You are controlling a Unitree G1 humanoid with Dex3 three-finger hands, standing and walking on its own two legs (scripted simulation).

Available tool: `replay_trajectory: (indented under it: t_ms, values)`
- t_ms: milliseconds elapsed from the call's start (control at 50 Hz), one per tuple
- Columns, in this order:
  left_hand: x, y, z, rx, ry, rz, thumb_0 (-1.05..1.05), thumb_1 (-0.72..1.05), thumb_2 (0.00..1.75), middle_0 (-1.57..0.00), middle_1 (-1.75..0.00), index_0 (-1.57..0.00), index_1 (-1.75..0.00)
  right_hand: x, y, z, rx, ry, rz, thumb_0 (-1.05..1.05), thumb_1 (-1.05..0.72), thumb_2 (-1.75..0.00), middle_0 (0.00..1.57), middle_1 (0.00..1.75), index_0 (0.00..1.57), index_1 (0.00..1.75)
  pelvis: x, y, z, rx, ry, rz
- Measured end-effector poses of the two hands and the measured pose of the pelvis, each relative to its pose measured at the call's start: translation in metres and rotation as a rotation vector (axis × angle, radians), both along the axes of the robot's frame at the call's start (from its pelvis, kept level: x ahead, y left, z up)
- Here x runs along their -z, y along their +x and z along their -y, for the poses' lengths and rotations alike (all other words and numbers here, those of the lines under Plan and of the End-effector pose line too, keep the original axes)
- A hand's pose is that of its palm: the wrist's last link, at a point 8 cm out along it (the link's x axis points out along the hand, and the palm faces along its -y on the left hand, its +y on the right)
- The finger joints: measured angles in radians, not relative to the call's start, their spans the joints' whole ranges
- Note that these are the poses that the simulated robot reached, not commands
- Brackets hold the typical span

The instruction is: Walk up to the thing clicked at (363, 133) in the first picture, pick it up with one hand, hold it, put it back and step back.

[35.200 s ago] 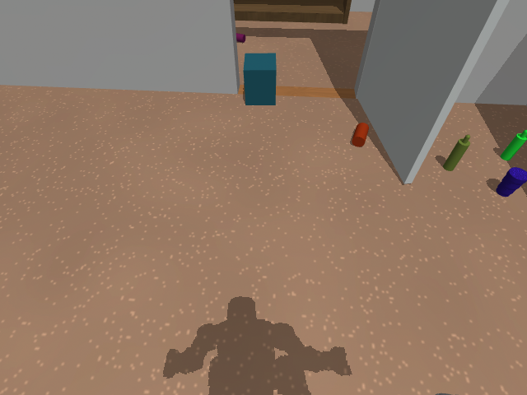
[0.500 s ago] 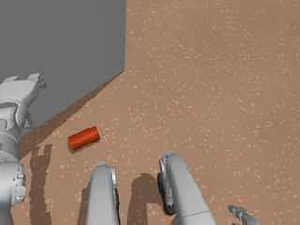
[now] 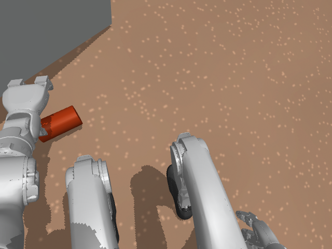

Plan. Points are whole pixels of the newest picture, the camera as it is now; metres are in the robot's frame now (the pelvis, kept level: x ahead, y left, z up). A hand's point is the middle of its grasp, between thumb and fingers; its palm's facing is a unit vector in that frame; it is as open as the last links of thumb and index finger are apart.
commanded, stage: approach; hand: left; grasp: from above
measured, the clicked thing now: (58, 123) +0.46 +0.24 -0.36
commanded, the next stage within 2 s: rest palm in 0.24 s
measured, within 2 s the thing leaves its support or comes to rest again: neither
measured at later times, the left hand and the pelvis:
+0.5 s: hand (44, 117) +0.47 +0.26 -0.27, palm faces -0.39 -0.04 -0.92, open 12.9 cm; pelvis +0.02 +0.00 -0.08, yaw -2 degrees
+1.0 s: hand (57, 122) +0.46 +0.23 -0.31, palm faces -0.38 -0.03 -0.92, open 13.4 cm; pelvis +0.01 +0.00 -0.10, yaw -4 degrees
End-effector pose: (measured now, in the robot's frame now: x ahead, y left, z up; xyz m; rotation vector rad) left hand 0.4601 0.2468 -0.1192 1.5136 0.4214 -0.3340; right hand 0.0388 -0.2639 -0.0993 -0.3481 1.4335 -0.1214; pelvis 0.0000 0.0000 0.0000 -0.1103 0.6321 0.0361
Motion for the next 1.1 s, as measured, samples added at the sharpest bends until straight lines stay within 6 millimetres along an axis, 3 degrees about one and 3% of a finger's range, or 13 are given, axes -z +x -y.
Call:
replay_trajectory:
  t_ms: [200, 320, 440, 540, 620, 720, 840, 960, 1100]
  values:
    - [0.078, -0.007, 0.011, 0.009, -0.044, -0.046, 0.00, -0.32, 0.84, -0.29, -0.83, -0.28, -0.85, 0.041, -0.012, 0.001, -0.042, 0.015, -0.041, 0.00, -0.91, -0.90, 0.20, 0.30, 0.20, 0.30, 0.050, 0.005, 0.004, 0.011, -0.009, 0.025]
    - [0.104, -0.003, 0.007, -0.007, -0.063, 0.035, 0.00, -0.30, 0.83, -0.29, -0.85, -0.29, -0.85, 0.053, -0.005, 0.007, -0.066, 0.010, -0.057, 0.00, -0.91, -0.89, 0.20, 0.30, 0.20, 0.30, 0.070, 0.013, 0.004, 0.018, -0.018, 0.040]
    - [0.097, 0.007, -0.007, -0.052, -0.011, 0.114, 0.00, -0.30, 0.83, -0.28, -0.86, -0.29, -0.85, 0.062, 0.012, 0.012, -0.062, 0.019, -0.035, 0.00, -0.91, -0.90, 0.20, 0.30, 0.20, 0.30, 0.077, 0.021, 0.002, 0.020, -0.019, 0.034]
    - [0.089, 0.007, -0.015, -0.083, 0.026, 0.041, 0.00, -0.33, 0.83, -0.25, -0.86, -0.26, -0.86, 0.069, 0.030, 0.011, -0.085, 0.048, -0.006, 0.00, -0.91, -0.90, 0.20, 0.30, 0.20, 0.30, 0.075, 0.023, 0.000, 0.018, -0.023, 0.022]
    - [0.096, -0.001, -0.017, -0.112, 0.002, -0.033, 0.00, -0.35, 0.83, -0.23, -0.86, -0.24, -0.86, 0.070, 0.035, 0.011, -0.119, 0.060, 0.012, 0.00, -0.91, -0.90, 0.20, 0.30, 0.20, 0.30, 0.075, 0.020, 0.000, 0.013, -0.023, 0.044]
    - [0.116, -0.012, -0.005, -0.041, -0.073, -0.078, 0.00, -0.34, 0.82, -0.23, -0.87, -0.24, -0.86, 0.067, 0.026, 0.011, -0.152, 0.045, -0.010, 0.00, -0.91, -0.90, 0.20, 0.30, 0.20, 0.30, 0.082, 0.014, 0.003, 0.017, -0.032, 0.077]
    - [0.129, -0.014, 0.007, 0.048, -0.119, 0.010, 0.00, -0.33, 0.81, -0.23, -0.86, -0.24, -0.85, 0.061, 0.009, 0.015, -0.153, -0.004, -0.044, 0.00, -0.91, -0.90, 0.20, 0.30, 0.20, 0.30, 0.092, 0.012, 0.004, 0.026, -0.040, 0.114]
    - [0.132, -0.006, 0.010, 0.078, -0.042, 0.074, 0.00, -0.35, 0.83, -0.21, -0.86, -0.22, -0.85, 0.059, -0.004, 0.017, -0.131, -0.025, -0.059, 0.00, -0.91, -0.90, 0.20, 0.30, 0.20, 0.30, 0.097, 0.013, 0.000, 0.037, -0.055, 0.113]
    - [0.131, 0.009, 0.011, -0.031, -0.005, 0.069, 0.00, -0.38, 0.85, -0.21, -0.85, -0.20, -0.85, 0.060, -0.010, 0.005, -0.143, 0.040, -0.075, 0.00, -0.91, -0.90, 0.20, 0.30, 0.20, 0.30, 0.095, 0.016, -0.004, 0.044, -0.064, 0.084]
